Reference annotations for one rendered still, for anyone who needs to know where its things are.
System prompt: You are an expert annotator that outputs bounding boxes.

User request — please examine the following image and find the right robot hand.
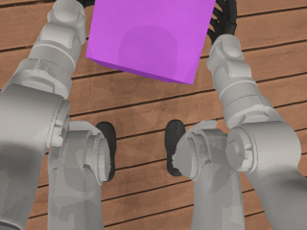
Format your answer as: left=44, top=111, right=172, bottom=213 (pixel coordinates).
left=207, top=0, right=238, bottom=45

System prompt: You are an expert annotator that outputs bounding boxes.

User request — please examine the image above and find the right robot thigh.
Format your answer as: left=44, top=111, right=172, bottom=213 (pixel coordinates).
left=181, top=128, right=246, bottom=230

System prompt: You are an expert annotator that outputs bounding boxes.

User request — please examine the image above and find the robot right upper arm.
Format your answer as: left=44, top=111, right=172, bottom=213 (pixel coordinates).
left=225, top=121, right=307, bottom=230

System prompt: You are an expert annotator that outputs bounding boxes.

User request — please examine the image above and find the left robot foot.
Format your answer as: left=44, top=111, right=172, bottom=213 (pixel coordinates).
left=96, top=122, right=117, bottom=182

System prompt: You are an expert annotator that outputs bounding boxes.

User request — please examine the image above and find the left robot forearm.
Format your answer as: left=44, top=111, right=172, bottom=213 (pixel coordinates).
left=0, top=0, right=86, bottom=100

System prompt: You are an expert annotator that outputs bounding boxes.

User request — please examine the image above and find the robot left upper arm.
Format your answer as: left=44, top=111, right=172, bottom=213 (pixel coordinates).
left=0, top=83, right=71, bottom=230

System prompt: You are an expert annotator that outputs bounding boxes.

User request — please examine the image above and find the carton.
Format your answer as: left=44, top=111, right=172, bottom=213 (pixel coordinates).
left=85, top=0, right=216, bottom=84

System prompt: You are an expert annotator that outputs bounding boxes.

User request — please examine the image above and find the right robot forearm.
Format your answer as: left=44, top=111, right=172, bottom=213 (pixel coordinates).
left=206, top=34, right=301, bottom=157

